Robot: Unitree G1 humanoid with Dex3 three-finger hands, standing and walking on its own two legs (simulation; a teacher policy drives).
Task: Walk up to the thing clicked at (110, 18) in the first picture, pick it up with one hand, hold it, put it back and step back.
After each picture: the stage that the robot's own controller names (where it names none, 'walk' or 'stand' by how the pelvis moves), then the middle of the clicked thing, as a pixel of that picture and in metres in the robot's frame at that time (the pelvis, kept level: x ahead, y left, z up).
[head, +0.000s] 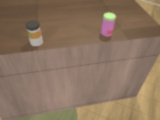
stand; (108, 24) +0.80 -0.13 -0.01
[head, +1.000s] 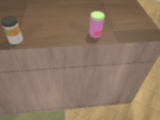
walk; (96, 24) +0.72 -0.03 +0.02
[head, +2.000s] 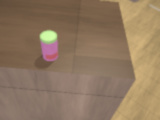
walk; (49, 46) +0.52 +0.20 +0.02
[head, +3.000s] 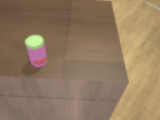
stand; (36, 51) +0.50 +0.19 +0.03
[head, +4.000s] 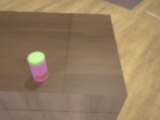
stand; (38, 67) +0.47 +0.20 -0.01
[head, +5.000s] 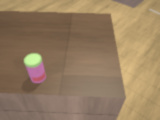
stand; (35, 68) +0.47 +0.21 -0.01
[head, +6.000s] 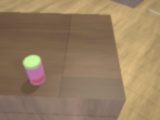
stand; (35, 70) +0.46 +0.21 -0.01
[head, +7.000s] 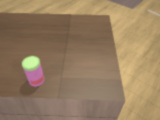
stand; (33, 71) +0.45 +0.22 -0.01
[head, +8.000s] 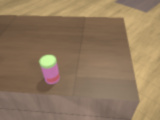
rise first; (50, 69) +0.47 +0.19 -0.01
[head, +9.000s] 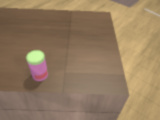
go down; (38, 66) +0.48 +0.17 +0.00
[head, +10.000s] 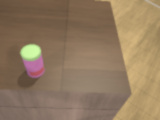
go down; (33, 61) +0.46 +0.17 +0.01
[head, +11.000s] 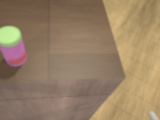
close in; (12, 47) +0.46 +0.18 +0.05
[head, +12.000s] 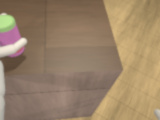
close; (8, 36) +0.50 +0.19 +0.07
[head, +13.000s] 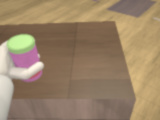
lift; (26, 58) +0.33 +0.17 +0.22
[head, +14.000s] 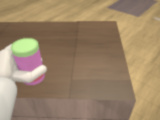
hold; (29, 62) +0.33 +0.16 +0.20
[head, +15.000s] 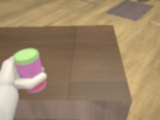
hold; (31, 71) +0.33 +0.16 +0.17
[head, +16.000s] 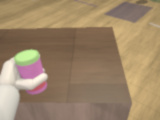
hold; (31, 72) +0.33 +0.16 +0.17
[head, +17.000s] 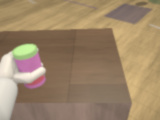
crouch; (30, 66) +0.34 +0.17 +0.19
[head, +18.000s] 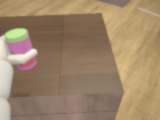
crouch; (21, 49) +0.43 +0.18 +0.16
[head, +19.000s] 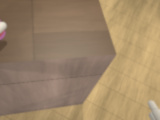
lower; out of the picture +0.53 +0.20 +0.08
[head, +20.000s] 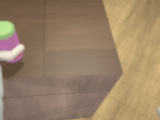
lower; (7, 42) +0.48 +0.19 +0.06
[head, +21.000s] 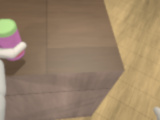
lower; (9, 40) +0.48 +0.19 +0.06
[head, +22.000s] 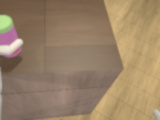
lower; (5, 37) +0.49 +0.19 +0.06
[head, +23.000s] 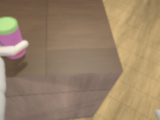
open; (10, 39) +0.49 +0.19 +0.07
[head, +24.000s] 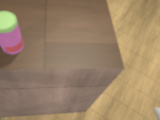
rise; (8, 34) +0.49 +0.18 +0.06
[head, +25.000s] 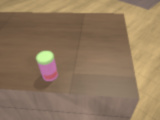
sink last; (47, 66) +0.47 +0.19 +0.02
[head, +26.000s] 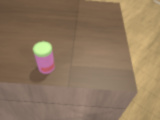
stand; (44, 58) +0.47 +0.17 +0.01
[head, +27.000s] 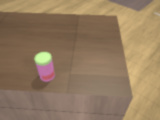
stand; (45, 67) +0.48 +0.18 -0.01
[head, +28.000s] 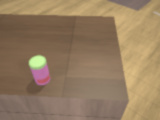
stand; (40, 70) +0.46 +0.20 -0.01
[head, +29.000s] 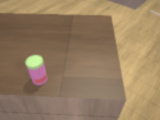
stand; (37, 70) +0.46 +0.21 -0.01
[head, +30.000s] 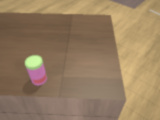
stand; (36, 70) +0.46 +0.21 -0.01
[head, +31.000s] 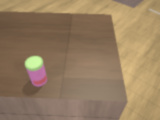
stand; (36, 71) +0.45 +0.20 -0.01
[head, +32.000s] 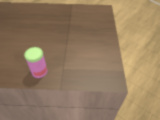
walk; (36, 63) +0.47 +0.20 -0.01
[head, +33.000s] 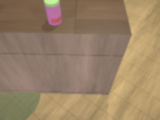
walk; (53, 11) +0.71 +0.16 +0.01
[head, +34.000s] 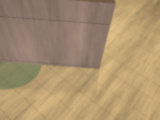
stand; out of the picture +1.08 +0.14 +0.01
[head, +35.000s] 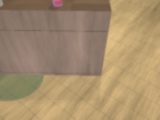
stand; out of the picture +1.07 +0.20 +0.01
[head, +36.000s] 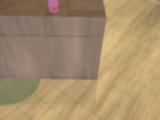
stand; (53, 2) +1.06 +0.21 -0.01
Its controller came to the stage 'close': yes
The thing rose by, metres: 0.22
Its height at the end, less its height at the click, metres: +0.00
